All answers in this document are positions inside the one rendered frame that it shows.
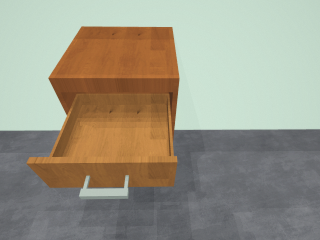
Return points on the cabinet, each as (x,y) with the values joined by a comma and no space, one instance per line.
(118,60)

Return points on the drawer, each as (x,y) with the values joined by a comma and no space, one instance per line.
(109,136)

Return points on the handle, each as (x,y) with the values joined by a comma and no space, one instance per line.
(104,193)

